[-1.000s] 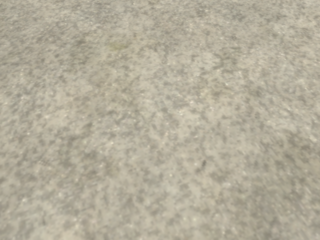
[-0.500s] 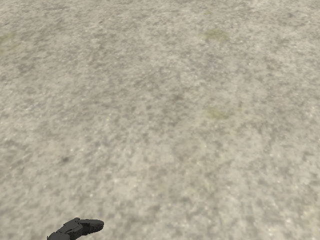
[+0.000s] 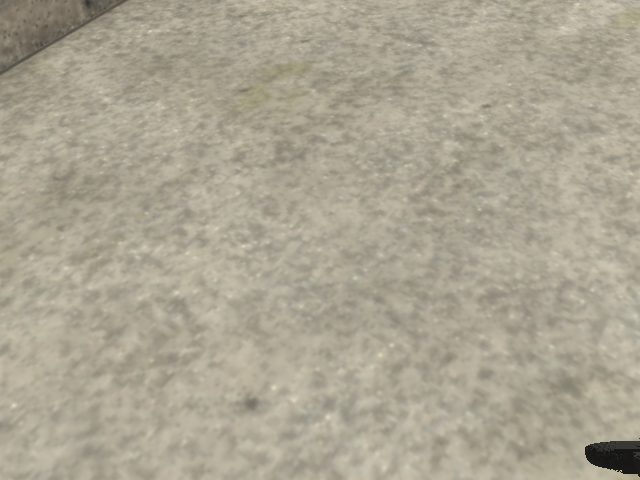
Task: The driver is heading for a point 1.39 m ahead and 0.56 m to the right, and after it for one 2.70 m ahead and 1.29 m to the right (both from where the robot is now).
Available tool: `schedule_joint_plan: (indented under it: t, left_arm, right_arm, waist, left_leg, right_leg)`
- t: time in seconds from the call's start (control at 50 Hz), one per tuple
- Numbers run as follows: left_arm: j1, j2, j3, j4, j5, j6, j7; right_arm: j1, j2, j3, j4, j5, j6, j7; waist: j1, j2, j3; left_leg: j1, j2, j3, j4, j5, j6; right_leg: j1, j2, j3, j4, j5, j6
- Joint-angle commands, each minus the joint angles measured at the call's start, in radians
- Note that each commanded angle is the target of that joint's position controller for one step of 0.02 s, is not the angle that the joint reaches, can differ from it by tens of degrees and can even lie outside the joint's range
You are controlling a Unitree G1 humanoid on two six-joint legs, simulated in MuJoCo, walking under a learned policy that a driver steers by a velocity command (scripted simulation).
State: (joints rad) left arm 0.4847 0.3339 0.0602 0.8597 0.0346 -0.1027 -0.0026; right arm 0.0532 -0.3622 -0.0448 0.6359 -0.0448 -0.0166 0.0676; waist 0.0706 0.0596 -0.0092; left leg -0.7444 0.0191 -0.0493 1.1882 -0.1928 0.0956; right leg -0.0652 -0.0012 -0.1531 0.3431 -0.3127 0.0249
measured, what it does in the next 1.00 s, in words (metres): walks ahead, turning right: left foot, then right foot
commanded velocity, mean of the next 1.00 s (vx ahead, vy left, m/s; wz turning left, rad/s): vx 0.52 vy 0.00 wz -0.68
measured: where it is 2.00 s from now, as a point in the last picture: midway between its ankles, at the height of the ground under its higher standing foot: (578, 249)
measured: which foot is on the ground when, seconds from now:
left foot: up 0.00-0.14, down 0.16-0.58, up 0.60-0.96, down 0.98-1.00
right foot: down 0.00-0.16, up 0.18-0.56, down 0.58-0.98, up 1.00-1.00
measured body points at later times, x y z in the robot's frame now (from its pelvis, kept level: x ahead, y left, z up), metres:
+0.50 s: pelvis +0.32 -0.02 +0.00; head +0.37 -0.03 +0.45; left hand +0.53 +0.21 -0.11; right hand +0.32 -0.31 -0.12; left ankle +0.31 +0.09 -0.74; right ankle +0.43 -0.15 -0.69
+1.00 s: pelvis +0.50 -0.09 -0.01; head +0.51 -0.10 +0.44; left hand +0.79 +0.05 -0.10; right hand +0.46 -0.41 -0.08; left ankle +0.62 -0.02 -0.74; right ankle +0.44 -0.15 -0.73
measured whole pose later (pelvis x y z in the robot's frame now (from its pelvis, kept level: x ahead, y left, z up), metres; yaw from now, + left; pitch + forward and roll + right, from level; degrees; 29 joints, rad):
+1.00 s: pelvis +0.50 -0.09 -0.01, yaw -43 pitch +3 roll +0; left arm 0.27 0.34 0.11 0.64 0.01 0.01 -0.04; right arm 0.14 -0.29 -0.02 0.65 -0.02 -0.04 -0.02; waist 0.04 -0.02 -0.04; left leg -0.37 0.00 -0.05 0.52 -0.21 -0.04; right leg -0.34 0.18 0.21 0.62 -0.34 -0.09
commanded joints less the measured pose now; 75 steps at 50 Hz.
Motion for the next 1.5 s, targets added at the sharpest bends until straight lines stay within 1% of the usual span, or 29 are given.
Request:
schedule_joint_plan:
  t: [0.02,0.1,0.14,0.16,0.18,0.2,0.22,0.26,0.3,0.42,0.56,0.6,0.62,0.64,0.68,0.76,0.9,0.96,0.98,1.0,1.02,1.06,1.14,1.22,1.3,1.34,1.36,1.42,1.5]
  left_arm:
    - [-0.085,0.060,-0.008,-0.056,-0.012,-0.032,-0.011]
    - [0.004,0.141,0.000,0.010,-0.028,-0.019,-0.017]
    - [0.006,0.183,0.008,0.031,-0.042,-0.011,-0.003]
    - [0.004,0.161,0.001,0.027,-0.059,-0.012,0.001]
    - [0.041,0.040,-0.019,-0.012,-0.056,-0.007,0.001]
    - [0.175,0.007,-0.021,-0.030,-0.111,0.018,0.028]
    - [0.057,0.093,0.004,-0.044,-0.073,0.035,0.033]
    - [-0.015,0.034,0.003,-0.051,-0.050,0.049,0.020]
    - [0.013,-0.010,0.008,-0.041,-0.019,0.095,0.001]
    - [-0.128,-0.067,0.007,-0.138,-0.008,0.135,-0.027]
    - [-0.124,0.024,0.040,-0.173,0.010,0.134,-0.038]
    - [-0.090,0.193,0.083,-0.164,-0.019,0.128,-0.007]
    - [-0.088,0.288,0.108,-0.222,-0.039,0.133,-0.018]
    - [-0.113,0.241,0.101,-0.240,-0.029,0.147,-0.017]
    - [-0.200,0.149,0.071,-0.236,-0.016,0.151,-0.010]
    - [-0.249,0.129,0.070,-0.247,-0.020,0.117,-0.014]
    - [-0.257,0.147,0.079,-0.285,-0.022,0.108,-0.034]
    - [-0.378,0.123,0.068,-0.326,-0.024,0.104,-0.046]
    - [-0.410,0.075,0.053,-0.343,-0.029,0.093,-0.041]
    - [-0.411,-0.034,0.015,-0.368,-0.044,0.073,-0.033]
    - [-0.375,-0.022,0.000,-0.383,-0.029,0.061,-0.030]
    - [-0.375,0.040,0.006,-0.359,0.002,0.057,-0.039]
    - [-0.416,0.060,-0.005,-0.362,0.035,0.064,-0.074]
    - [-0.527,0.006,-0.043,-0.394,-0.003,0.050,-0.088]
    - [-0.313,0.074,-0.010,-0.317,0.000,0.034,-0.036]
    - [0.041,0.225,0.038,-0.267,0.050,0.021,0.008]
    - [0.024,0.256,0.046,-0.266,0.039,0.030,0.016]
    - [-0.155,0.064,-0.001,-0.255,0.019,0.028,0.009]
    - [-0.127,0.023,-0.009,-0.183,-0.010,-0.002,0.005]
  right_arm:
    - [-0.079,0.010,0.036,-0.109,0.000,-0.020,0.020]
    - [-0.128,0.045,0.061,-0.090,-0.010,-0.057,0.019]
    - [0.138,-0.011,0.037,0.004,-0.032,-0.075,-0.012]
    - [0.263,-0.063,0.018,0.044,-0.052,-0.084,-0.034]
    - [0.337,-0.151,0.001,0.056,-0.068,-0.088,-0.054]
    - [0.352,-0.170,-0.019,0.027,-0.033,-0.081,-0.051]
    - [0.308,-0.125,-0.025,0.017,0.018,-0.058,-0.060]
    - [0.196,0.007,0.010,0.041,0.021,-0.060,-0.067]
    - [0.174,0.036,0.016,0.055,0.030,-0.064,-0.086]
    - [0.055,0.041,0.003,0.063,0.037,-0.080,-0.091]
    - [0.138,-0.043,-0.045,0.074,0.062,-0.038,-0.078]
    - [0.232,0.030,-0.026,0.030,0.000,-0.003,-0.053]
    - [0.271,0.031,-0.017,-0.035,-0.018,0.012,-0.054]
    - [0.171,-0.026,-0.022,-0.042,-0.026,0.007,-0.058]
    - [0.068,-0.066,-0.037,-0.044,-0.009,-0.008,-0.062]
    - [0.148,-0.001,-0.015,0.005,-0.008,0.006,-0.056]
    - [0.008,0.021,0.005,-0.055,0.029,-0.009,-0.064]
    - [0.163,-0.008,-0.009,-0.016,0.047,-0.028,-0.086]
    - [0.291,-0.068,-0.027,0.015,0.035,-0.038,-0.101]
    - [0.374,-0.167,-0.049,0.021,0.001,-0.050,-0.112]
    - [0.306,-0.199,-0.062,0.009,-0.026,-0.053,-0.104]
    - [0.253,-0.085,-0.039,0.008,-0.004,-0.060,-0.078]
    - [0.333,-0.069,-0.033,0.072,0.026,-0.073,-0.058]
    - [0.323,-0.103,-0.055,0.088,0.021,-0.063,-0.046]
    - [0.339,-0.110,-0.067,0.121,0.040,-0.063,-0.034]
    - [0.286,0.019,-0.033,0.056,0.063,-0.089,-0.037]
    - [0.267,0.008,-0.031,0.017,0.070,-0.079,-0.045]
    - [0.227,-0.008,-0.037,0.057,0.032,-0.041,-0.022]
    - [0.144,0.036,-0.024,0.030,0.012,0.005,0.010]
  waist:
    - [-0.092,-0.102,0.130]
    - [-0.078,-0.104,0.122]
    - [-0.204,-0.164,-0.050]
    - [-0.263,-0.182,-0.134]
    - [-0.225,0.008,-0.292]
    - [-0.172,0.125,-0.585]
    - [-0.188,-0.015,-0.555]
    - [-0.113,0.015,-0.219]
    - [-0.053,0.067,-0.096]
    - [0.021,0.098,-0.035]
    - [0.023,-0.004,-0.057]
    - [-0.039,-0.325,-0.061]
    - [-0.025,-0.383,-0.265]
    - [0.010,-0.235,-0.178]
    - [-0.039,-0.129,0.020]
    - [-0.084,-0.111,-0.042]
    - [-0.034,-0.153,-0.016]
    - [-0.133,-0.104,-0.025]
    - [-0.193,-0.027,-0.043]
    - [-0.219,0.192,-0.098]
    - [-0.157,0.205,-0.087]
    - [-0.114,-0.005,-0.019]
    - [-0.119,0.078,0.028]
    - [-0.134,0.102,0.065]
    - [-0.018,0.038,-0.026]
    - [0.154,-0.272,-0.294]
    - [0.127,-0.317,-0.296]
    - [0.004,-0.162,-0.023]
    - [-0.047,-0.177,0.100]
  left_leg:
    - [0.023,0.005,-0.003,-0.287,0.127,-0.005]
    - [0.342,-0.066,0.152,-0.559,0.192,0.010]
    - [0.647,-0.096,0.107,-0.674,0.248,0.025]
    - [0.866,0.004,0.038,-0.692,0.398,0.030]
    - [1.109,0.326,-0.199,-0.572,0.947,0.056]
    - [1.333,0.583,-0.470,-0.510,1.385,0.206]
    - [1.174,0.476,-0.328,-0.553,1.242,0.170]
    - [0.893,0.356,-0.162,-0.691,0.917,0.090]
    - [0.664,0.318,-0.053,-0.799,0.821,0.084]
    - [0.454,0.258,0.220,-0.876,0.561,0.048]
    - [0.516,0.288,0.303,-0.459,0.454,-0.055]
    - [0.210,0.105,0.295,0.064,-0.493,-0.136]
    - [0.004,-0.020,0.040,0.204,-0.564,-0.161]
    - [-0.080,0.018,-0.028,0.204,-0.504,-0.146]
    - [-0.025,0.051,-0.031,0.031,-0.327,-0.127]
    - [0.240,0.042,0.011,-0.182,-0.170,-0.137]
    - [0.310,-0.027,0.006,-0.528,-0.113,-0.176]
    - [0.666,-0.040,0.014,-0.721,-0.027,-0.137]
    - [0.874,0.043,-0.035,-0.786,-0.089,-0.110]
    - [0.950,0.315,-0.351,-0.925,-0.397,-0.046]
    - [0.874,0.428,-0.694,-1.020,-0.629,0.051]
    - [0.774,0.356,-0.585,-0.977,-0.553,0.073]
    - [0.685,0.187,-0.339,-1.024,-0.355,0.075]
    - [0.482,0.116,-0.225,-1.047,-0.125,0.075]
    - [0.368,0.092,-0.174,-0.800,0.239,0.052]
    - [0.001,-0.045,-0.041,-0.171,-0.237,0.003]
    - [-0.129,-0.066,-0.039,0.017,-0.276,0.013]
    - [-0.128,0.055,-0.027,0.056,-0.112,-0.005]
    - [-0.178,0.094,-0.014,0.058,-0.027,-0.036]
  right_leg:
    - [-0.134,-0.204,0.146,-0.290,0.303,-0.141]
    - [-0.062,-0.187,0.118,-0.222,0.991,-0.152]
    - [-0.018,-0.166,0.127,0.145,1.169,-0.103]
    - [-0.148,-0.118,0.127,0.383,0.951,-0.079]
    - [-0.345,0.005,0.091,0.762,0.000,-0.061]
    - [-0.507,0.066,0.216,1.135,-0.332,-0.057]
    - [-0.520,0.005,0.239,1.101,-0.212,-0.063]
    - [-0.600,-0.053,0.199,0.946,-0.130,-0.045]
    - [-0.513,-0.063,0.179,0.905,-0.094,-0.015]
    - [-0.408,-0.084,0.124,0.559,0.229,-0.034]
    - [-0.179,0.034,0.021,0.267,0.184,-0.136]
    - [-0.033,-0.171,0.490,0.203,0.372,-0.266]
    - [0.161,-0.297,0.995,-0.061,-0.173,-0.448]
    - [0.104,-0.338,1.066,-0.219,-0.684,-0.433]
    - [-0.133,-0.243,0.868,-0.209,-0.594,-0.327]
    - [-0.285,-0.073,0.579,-0.155,-0.287,-0.267]
    - [-0.305,-0.050,0.649,-0.088,-0.240,-0.273]
    - [-0.526,0.001,0.633,0.040,-0.228,-0.212]
    - [-0.689,0.068,0.547,0.184,-0.262,-0.150]
    - [-0.784,0.168,0.352,0.489,-0.254,-0.108]
    - [-0.871,0.120,0.295,0.662,-0.164,-0.110]
    - [-0.849,0.055,0.331,0.757,-0.037,-0.100]
    - [-0.758,0.012,0.224,0.652,0.061,-0.041]
    - [-0.428,0.030,0.127,0.324,0.063,-0.002]
    - [0.065,0.066,0.115,0.153,0.115,-0.043]
    - [0.548,-0.352,0.572,0.058,-0.368,-0.117]
    - [0.442,-0.457,0.909,-0.094,-0.566,-0.166]
    - [0.153,-0.320,0.539,-0.112,-0.255,-0.143]
    - [0.062,-0.277,0.289,-0.188,0.103,-0.132]
Velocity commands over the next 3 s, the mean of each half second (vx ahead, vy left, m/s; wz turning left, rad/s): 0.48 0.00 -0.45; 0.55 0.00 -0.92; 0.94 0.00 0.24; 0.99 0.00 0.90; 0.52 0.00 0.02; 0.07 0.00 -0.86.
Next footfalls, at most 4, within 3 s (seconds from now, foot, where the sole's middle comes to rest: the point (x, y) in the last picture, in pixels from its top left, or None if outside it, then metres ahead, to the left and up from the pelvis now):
0.16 left None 0.35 0.09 -0.77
0.58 right None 0.48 -0.16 -0.77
0.98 left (382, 409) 0.65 -0.05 -0.77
1.32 right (548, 439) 0.60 -0.40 -0.77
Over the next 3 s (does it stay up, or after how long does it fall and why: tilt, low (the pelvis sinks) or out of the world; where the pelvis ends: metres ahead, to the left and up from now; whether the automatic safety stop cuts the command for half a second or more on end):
stays up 1.48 -0.56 0.00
